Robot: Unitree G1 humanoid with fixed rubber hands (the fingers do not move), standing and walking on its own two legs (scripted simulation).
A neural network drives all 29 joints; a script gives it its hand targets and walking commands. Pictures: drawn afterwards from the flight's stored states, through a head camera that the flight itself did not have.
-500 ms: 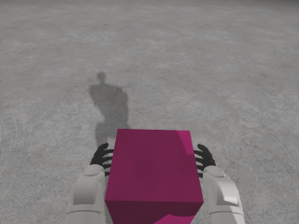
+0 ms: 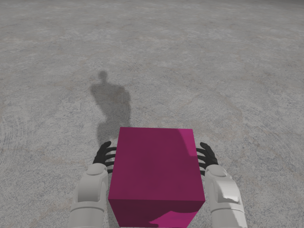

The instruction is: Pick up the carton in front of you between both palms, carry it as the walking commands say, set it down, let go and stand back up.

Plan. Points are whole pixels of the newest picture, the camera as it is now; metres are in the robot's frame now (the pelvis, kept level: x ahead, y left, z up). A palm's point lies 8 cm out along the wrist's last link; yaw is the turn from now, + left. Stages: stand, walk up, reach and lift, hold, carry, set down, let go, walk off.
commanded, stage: carry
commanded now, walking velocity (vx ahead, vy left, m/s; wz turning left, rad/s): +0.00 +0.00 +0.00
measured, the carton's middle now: (154, 179) +0.30 +0.00 -0.04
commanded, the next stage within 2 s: hold in 0.48 s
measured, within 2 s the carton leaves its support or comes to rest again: neither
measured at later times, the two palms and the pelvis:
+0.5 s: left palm (98, 172) +0.27 +0.15 +0.04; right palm (212, 173) +0.27 -0.15 +0.04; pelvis -0.01 +0.00 +0.00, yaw +0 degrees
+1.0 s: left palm (95, 186) +0.23 +0.15 +0.05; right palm (218, 189) +0.23 -0.15 +0.05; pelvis -0.06 +0.00 +0.00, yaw -2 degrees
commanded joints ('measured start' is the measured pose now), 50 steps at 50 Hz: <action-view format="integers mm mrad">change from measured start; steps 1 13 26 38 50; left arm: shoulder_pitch -467 -454 -385 -412 -549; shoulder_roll -882 -874 -880 -837 -923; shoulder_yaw -549 -541 -525 -485 -466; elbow -79 -72 -123 -98 3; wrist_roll -246 -239 -220 -193 -205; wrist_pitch -40 -36 -37 -45 -39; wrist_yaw -211 -209 -207 -196 -263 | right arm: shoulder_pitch -452 -442 -373 -407 -523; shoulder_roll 881 873 883 830 923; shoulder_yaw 549 543 524 471 437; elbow -69 -62 -110 -61 42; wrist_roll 243 239 224 190 183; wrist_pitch -34 -31 -40 -53 -55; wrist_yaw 213 213 211 205 252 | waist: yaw -1 -1 -6 0 -11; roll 2 3 -17 1 -20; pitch -214 -218 -157 -54 -10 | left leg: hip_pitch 112 102 345 370 288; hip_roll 107 107 -141 -143 -132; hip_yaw -117 -118 -292 -291 -301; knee -62 -66 -100 -134 -139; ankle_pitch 207 200 507 239 -53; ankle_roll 1 1 28 18 16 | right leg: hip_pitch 32 28 137 121 76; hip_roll -116 -116 116 105 84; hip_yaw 108 110 269 265 265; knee -79 -80 -124 -181 -192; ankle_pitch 231 223 530 216 -67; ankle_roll -11 -13 -20 -34 -54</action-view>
